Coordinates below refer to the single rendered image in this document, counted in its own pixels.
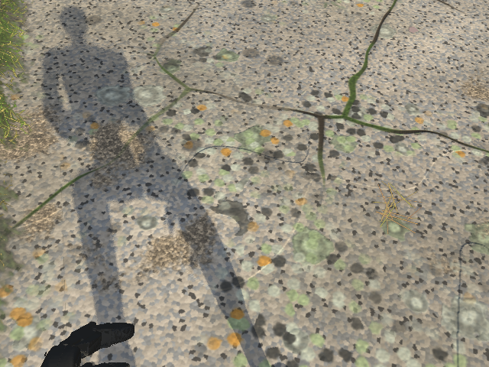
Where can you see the robot left hand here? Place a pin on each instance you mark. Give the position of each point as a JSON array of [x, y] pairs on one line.
[[87, 340]]

